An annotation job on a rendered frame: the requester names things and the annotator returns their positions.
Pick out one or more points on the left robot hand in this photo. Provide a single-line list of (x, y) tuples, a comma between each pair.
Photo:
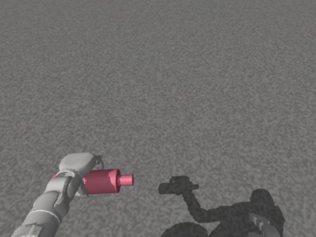
[(82, 163)]

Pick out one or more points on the right robot hand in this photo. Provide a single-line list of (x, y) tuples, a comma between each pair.
[(264, 225)]

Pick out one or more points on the left robot arm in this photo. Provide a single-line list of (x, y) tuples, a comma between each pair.
[(51, 207)]

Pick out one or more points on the bottle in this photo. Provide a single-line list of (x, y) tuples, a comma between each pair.
[(105, 181)]

